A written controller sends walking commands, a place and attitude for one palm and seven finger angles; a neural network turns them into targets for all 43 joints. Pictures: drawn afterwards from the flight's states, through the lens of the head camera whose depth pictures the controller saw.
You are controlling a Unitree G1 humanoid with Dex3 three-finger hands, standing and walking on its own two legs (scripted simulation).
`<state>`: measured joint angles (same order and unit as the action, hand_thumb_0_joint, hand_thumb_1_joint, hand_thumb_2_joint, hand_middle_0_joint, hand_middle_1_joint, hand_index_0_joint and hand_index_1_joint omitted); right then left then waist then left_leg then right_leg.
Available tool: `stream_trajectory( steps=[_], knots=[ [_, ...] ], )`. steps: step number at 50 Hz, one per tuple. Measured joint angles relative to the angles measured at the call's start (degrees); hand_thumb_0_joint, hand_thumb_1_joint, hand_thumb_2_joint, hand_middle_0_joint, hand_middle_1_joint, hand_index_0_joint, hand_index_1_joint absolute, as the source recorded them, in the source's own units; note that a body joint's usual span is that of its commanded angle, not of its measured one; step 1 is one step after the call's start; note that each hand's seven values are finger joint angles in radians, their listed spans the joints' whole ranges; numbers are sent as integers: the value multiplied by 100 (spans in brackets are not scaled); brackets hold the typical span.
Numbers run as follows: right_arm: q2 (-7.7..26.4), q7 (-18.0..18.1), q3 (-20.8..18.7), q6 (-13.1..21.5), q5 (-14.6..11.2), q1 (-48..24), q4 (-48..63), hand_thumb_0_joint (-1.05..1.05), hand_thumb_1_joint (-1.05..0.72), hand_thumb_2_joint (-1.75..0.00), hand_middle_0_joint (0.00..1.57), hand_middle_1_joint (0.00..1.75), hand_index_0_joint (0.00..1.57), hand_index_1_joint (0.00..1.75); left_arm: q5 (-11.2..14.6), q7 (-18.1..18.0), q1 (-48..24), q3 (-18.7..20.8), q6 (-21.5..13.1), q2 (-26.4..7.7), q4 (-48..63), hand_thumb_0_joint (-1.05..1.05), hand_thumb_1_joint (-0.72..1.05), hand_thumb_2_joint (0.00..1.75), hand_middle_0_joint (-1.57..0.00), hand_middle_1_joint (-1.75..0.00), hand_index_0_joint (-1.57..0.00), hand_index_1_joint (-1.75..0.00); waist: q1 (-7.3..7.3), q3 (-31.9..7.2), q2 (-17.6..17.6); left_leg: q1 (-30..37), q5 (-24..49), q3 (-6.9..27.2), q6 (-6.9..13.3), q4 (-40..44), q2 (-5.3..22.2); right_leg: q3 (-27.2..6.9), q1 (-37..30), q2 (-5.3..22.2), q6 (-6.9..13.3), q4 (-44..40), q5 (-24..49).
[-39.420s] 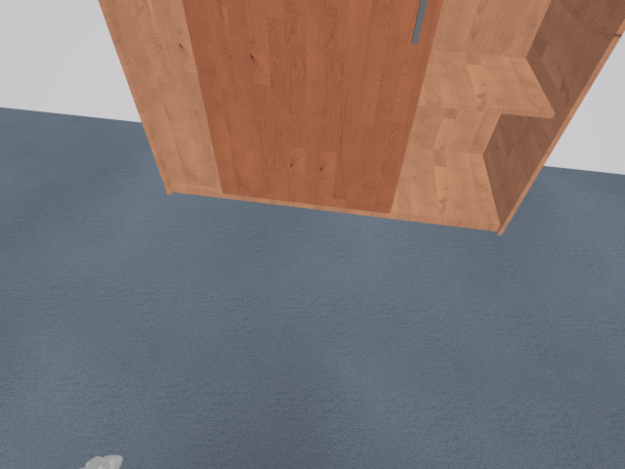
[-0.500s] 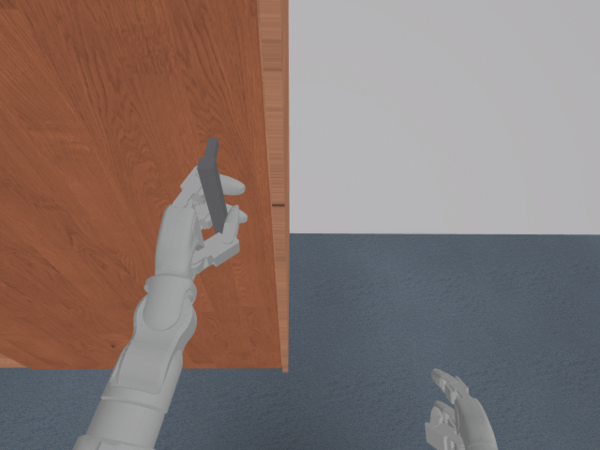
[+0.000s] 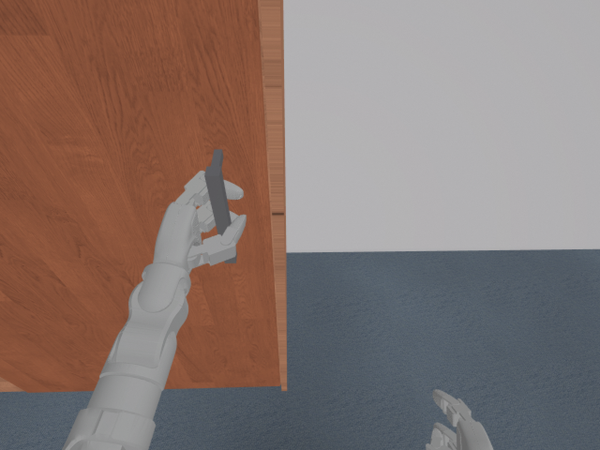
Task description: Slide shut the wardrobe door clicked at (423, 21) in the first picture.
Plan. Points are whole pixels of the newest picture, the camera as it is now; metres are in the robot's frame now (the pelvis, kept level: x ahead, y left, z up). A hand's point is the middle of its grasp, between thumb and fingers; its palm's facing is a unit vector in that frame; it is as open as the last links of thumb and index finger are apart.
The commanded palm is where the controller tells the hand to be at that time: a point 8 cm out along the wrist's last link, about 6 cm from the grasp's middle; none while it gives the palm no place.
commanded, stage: loosen the grip on the handle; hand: left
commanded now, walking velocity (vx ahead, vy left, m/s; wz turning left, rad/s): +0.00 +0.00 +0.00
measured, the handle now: (224, 210) +0.39 +0.14 +0.11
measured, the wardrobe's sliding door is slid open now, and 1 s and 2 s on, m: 0.00 0.00 0.00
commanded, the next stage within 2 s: slip the hand off the handle in 0.48 s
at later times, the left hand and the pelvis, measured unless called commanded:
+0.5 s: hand (226, 243) +0.34 +0.13 +0.10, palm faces +0.06 -0.99 -0.10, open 14.4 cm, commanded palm +0.31 +0.18 +0.12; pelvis +0.00 -0.01 -0.01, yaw +0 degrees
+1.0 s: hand (189, 244) +0.34 +0.18 +0.10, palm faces +0.09 -0.99 -0.10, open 14.6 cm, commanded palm +0.31 +0.24 +0.11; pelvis +0.01 +0.00 -0.01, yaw +0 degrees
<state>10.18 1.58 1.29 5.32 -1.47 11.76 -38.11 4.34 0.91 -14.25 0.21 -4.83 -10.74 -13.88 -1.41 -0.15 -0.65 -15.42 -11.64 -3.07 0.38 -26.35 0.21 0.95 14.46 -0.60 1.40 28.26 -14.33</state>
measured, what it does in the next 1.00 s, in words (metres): stands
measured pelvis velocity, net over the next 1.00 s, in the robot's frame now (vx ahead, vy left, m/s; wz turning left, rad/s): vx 0.01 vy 0.00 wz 0.00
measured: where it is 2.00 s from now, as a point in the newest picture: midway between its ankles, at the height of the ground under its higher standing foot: outside the picture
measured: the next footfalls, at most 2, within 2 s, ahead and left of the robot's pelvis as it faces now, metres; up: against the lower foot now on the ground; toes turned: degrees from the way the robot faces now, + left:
none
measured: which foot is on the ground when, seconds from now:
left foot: down 0.00-1.00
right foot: down 0.00-1.00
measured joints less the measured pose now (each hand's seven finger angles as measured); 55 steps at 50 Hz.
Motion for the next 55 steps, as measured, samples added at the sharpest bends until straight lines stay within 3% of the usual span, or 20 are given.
stream_trajectory(
  steps=[1, 3, 9, 14, 19, 31, 39, 55],
  knots=[
    [47, -20, 1, 63, -3, 37, 25, 1, -91, -90, 20, 30, 20, 30, 171, 15, 21, 133, 51, 79, -40, 0, 57, 72, -49, -138, -38, -139, 27, -50, 32, -29, -22, 7, 5, -65, -19, 9, 15, 22, -5, 54, -54],
    [148, -44, 8, 158, -7, 74, 60, 1, -90, -90, 21, 30, 20, 30, 273, -127, 34, 240, 35, 189, -225, 0, 49, 69, -47, -136, -38, -139, 108, -150, 130, -100, -106, 18, 24, -242, -23, 22, 73, 31, -15, 212, -134],
    [279, -39, -7, 370, -43, 244, 124, 1, -90, -90, 20, 30, 20, 30, 37, -554, -143, 224, -465, 155, -798, 1, 8, 50, -44, -136, -33, -135, 190, -298, 96, -361, -284, 28, 8, -699, 2, 35, 365, 20, 27, 735, -337],
    [371, 14, -34, 488, -80, 395, 78, 1, -91, -90, 20, 30, 20, 30, 34, -490, -127, 133, -722, 17, -822, 0, -26, 34, -42, -134, -28, -131, 180, -262, 82, -455, -350, 54, -29, -854, 62, 60, 431, -37, 69, 828, -374],
    [412, 61, -27, 505, -66, 429, 2, 1, -91, -90, 20, 30, 20, 30, 81, -297, 29, 136, -772, -98, -652, -1, -44, 25, -37, -129, -27, -126, 201, -218, 105, -457, -361, 55, -44, -817, 99, 57, 420, -77, 81, 748, -357],
    [342, 17, -42, 491, 6, 300, 60, 1, -91, -90, 20, 30, 20, 30, 197, -181, 520, 266, -695, -42, -33, -2, -54, 20, -30, -118, -26, -116, 146, -274, 154, -454, -460, 47, -32, -766, 83, 45, 399, -65, 57, 663, -434],
    [286, 41, 12, 311, -14, 104, 139, 1, -91, -90, 20, 30, 20, 30, 252, 96, 545, 338, -684, -139, -24, -2, -55, 20, -36, -120, -26, -115, 115, -342, 150, -496, -558, 60, -16, -866, 73, 56, 414, -54, 39, 714, -510],
    [345, 165, 11, 238, -74, 201, 126, 1, -91, -90, 20, 30, 20, 30, 503, 507, 573, 990, -737, -551, -296, -2, -55, 20, -34, -118, -26, -115, 105, -316, 167, -577, -603, 105, 18, -1001, 71, 99, 423, -52, 11, 732, -506]
  ],
)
